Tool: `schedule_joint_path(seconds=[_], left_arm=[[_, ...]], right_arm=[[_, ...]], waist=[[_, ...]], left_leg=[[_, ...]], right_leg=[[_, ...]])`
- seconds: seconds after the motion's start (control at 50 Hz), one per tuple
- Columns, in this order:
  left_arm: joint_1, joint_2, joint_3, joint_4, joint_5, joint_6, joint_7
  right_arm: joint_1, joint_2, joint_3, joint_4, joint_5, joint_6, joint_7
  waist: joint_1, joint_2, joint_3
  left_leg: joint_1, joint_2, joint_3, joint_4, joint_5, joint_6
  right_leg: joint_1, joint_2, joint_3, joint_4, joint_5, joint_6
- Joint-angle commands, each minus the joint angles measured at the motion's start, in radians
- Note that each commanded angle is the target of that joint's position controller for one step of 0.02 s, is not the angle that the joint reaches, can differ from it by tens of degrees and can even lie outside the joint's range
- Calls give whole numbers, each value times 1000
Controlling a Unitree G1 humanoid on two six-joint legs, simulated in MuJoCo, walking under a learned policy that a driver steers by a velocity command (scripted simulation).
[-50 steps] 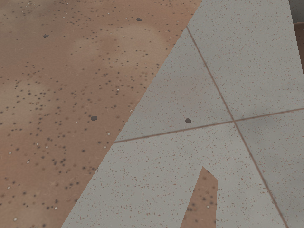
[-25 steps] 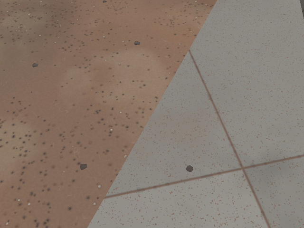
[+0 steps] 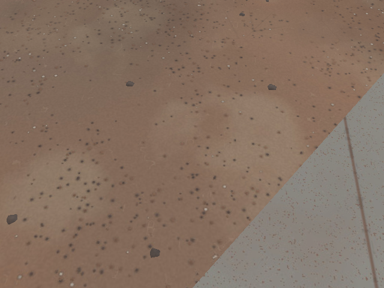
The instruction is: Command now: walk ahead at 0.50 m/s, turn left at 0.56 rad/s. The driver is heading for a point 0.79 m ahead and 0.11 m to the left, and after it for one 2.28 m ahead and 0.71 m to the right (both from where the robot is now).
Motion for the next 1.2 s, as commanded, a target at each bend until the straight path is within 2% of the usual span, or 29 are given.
schedule_joint_path(seconds=[0.02, 0.06, 0.1, 0.22, 0.32, 0.36, 0.38, 0.4, 0.42, 0.44, 0.46, 0.48, 0.52, 0.56, 0.64, 0.72, 0.8, 0.84, 0.88, 0.9, 0.92, 0.94, 0.96, 0.98, 1.02, 1.04, 1.08, 1.14, 1.2], left_arm=[[-106, 125, 17, -138, 12, -69, 0], [-68, 136, 27, -133, 33, -50, 0], [-61, 106, 22, -134, 41, -31, 0], [-270, 46, -5, -192, 32, -26, -10], [-317, 97, 14, -216, 17, -43, -26], [-245, 119, 28, -201, 16, -53, -25], [-154, 140, 43, -179, 22, -58, -19], [-16, 186, 58, -166, 40, -61, -11], [96, 270, 79, -138, 53, -49, -8], [103, 204, 68, -128, 24, -42, -16], [54, 127, 47, -144, 20, -36, -13], [4, 102, 37, -149, 29, -27, -9], [-42, 68, 23, -135, 39, -24, -6], [-47, 67, 25, -120, 33, -30, -5], [-18, 119, 41, -80, 28, -37, -7], [-1, 144, 42, -48, 14, -27, -12], [77, 179, 48, 3, -7, -7, -11], [83, 197, 52, 21, -14, 6, -9], [69, 198, 46, 30, -18, 17, -2], [72, 163, 29, 21, -1, 14, 3], [146, 44, -14, -22, 28, -1, -7], [145, 79, -10, 1, 9, -21, -13], [66, 155, 16, -22, -27, -26, -18], [12, 145, 14, -37, -31, -27, -18], [8, 122, 20, -20, -3, -5, -8], [57, 99, 17, -9, -6, 10, -9], [69, 71, 15, -1, -6, 32, -6], [-9, 58, 16, -27, -2, 38, -3], [-84, 36, 7, -51, 4, 29, -20]], right_arm=[[141, -130, -40, -31, -2, -25, -9], [87, -110, -30, -58, -19, -27, -17], [92, -127, -34, -55, -11, -29, -27], [174, -166, -46, -22, 0, -13, -55], [226, -153, -45, 5, 7, 1, -61], [204, -149, -46, 0, 4, 7, -62], [192, -124, -37, -7, 1, 7, -60], [187, -68, -15, -25, -11, 4, -55], [320, 1, 7, -50, 9, -5, -55], [342, -82, -1, -40, 23, -8, -57], [244, -153, -21, -38, 21, -3, -58], [173, -160, -25, -51, 8, 2, -59], [126, -131, -29, -70, -2, 6, -50], [138, -84, -21, -74, 9, 17, -42], [70, -41, -4, -106, -4, 20, -36], [-36, -19, 13, -119, -6, -2, -15], [-146, -30, 15, -157, -1, -13, 2], [-138, -56, 5, -163, -6, -14, 5], [58, -115, -30, -105, -15, -11, -2], [216, -172, -56, -61, -15, -5, -15], [305, -281, -73, -50, -33, -1, -30], [317, -231, -58, -58, -25, -5, -28], [260, -174, -37, -49, -24, -13, -23], [203, -140, -26, -43, -20, -20, -21], [99, -65, -6, -36, -27, -36, -14], [78, -74, -10, -31, -32, -46, -15], [66, -69, -15, -9, -35, -68, -16], [87, -78, -20, 27, -45, -77, -29], [94, -100, -24, 46, -40, -75, -40]], waist=[[-65, -10, -159], [-9, 27, -133], [5, 16, -115], [-73, 69, -69], [-77, 103, -71], [-33, 135, -84], [16, 129, -133], [79, 60, -264], [41, -226, -408], [45, -267, -389], [72, -153, -248], [65, -87, -166], [27, -87, -79], [9, -111, -66], [16, -67, -52], [45, -49, -32], [67, -59, -1], [38, -79, -17], [-85, -78, -144], [-155, -50, -243], [-123, 194, -383], [-141, 201, -501], [-138, 138, -334], [-108, 117, -222], [-39, 89, -110], [-8, 139, -117], [9, 106, -88], [-3, 64, -44], [-27, 55, -24]], left_leg=[[528, 293, -540, -346, 38, 217], [379, 256, -460, -376, 226, 216], [299, 234, -391, -396, 310, 214], [188, 137, -287, -383, 195, 123], [309, 190, -424, -275, 97, 92], [328, 195, -463, -206, 140, 73], [307, 152, -440, -113, 191, 46], [210, 97, -375, 129, 117, 11], [-140, -53, -232, 470, -303, -67], [-305, 13, -230, 639, -401, -82], [-346, 57, -231, 691, -309, -91], [-325, 91, -192, 681, -235, -96], [-263, 144, -183, 600, -153, -97], [-223, 163, -155, 546, -134, -98], [-255, 177, -146, 379, -31, -114], [-178, 150, -91, 121, 153, -98], [-148, 128, -50, -16, 132, -69], [-91, 100, -25, -63, 56, -38], [224, 37, 28, -138, 97, 11], [495, 91, -48, -106, 124, 44], [865, 385, -511, -137, 36, 190], [872, 484, -787, -278, -45, 257], [747, 445, -617, -295, -58, 201], [605, 394, -462, -315, -18, 160], [396, 301, -281, -393, 77, 97], [337, 310, -243, -430, 109, 109], [286, 305, -159, -476, 188, 117], [311, 299, -63, -499, 249, 103], [333, 280, 31, -516, 254, 75]], right_leg=[[-518, -58, 125, 66, 101, -28], [-399, -81, 133, -14, 148, -6], [-371, -78, 107, -109, 176, 25], [-273, 6, 73, -538, 552, 64], [-235, 28, 122, -667, 501, 27], [-148, 30, 109, -695, 426, -8], [-9, 20, 100, -731, 435, -38], [234, -116, 220, -704, 395, -101], [592, -353, 647, -758, 217, -266], [598, -412, 854, -833, -34, -292], [479, -363, 707, -858, -62, -244], [357, -317, 556, -865, 57, -207], [189, -245, 372, -911, 256, -183], [131, -221, 268, -957, 330, -187], [134, -240, 158, -1006, 465, -224], [138, -200, 30, -1016, 532, -200], [228, -242, 18, -996, 570, -184], [282, -259, 7, -931, 736, -168], [240, -212, -62, -686, 1006, -124], [76, -169, -90, -464, 873, -84], [-331, -22, -88, -58, 270, -15], [-441, 37, 100, 119, -118, -15], [-529, -19, 131, 167, -67, -27], [-530, -65, 108, 120, 22, -34], [-438, -120, 111, 17, 166, -31], [-377, -125, 117, 14, 211, -17], [-370, -121, 128, -10, 264, 5], [-455, -107, 157, -137, 395, 17], [-432, -89, 115, -331, 553, 7]])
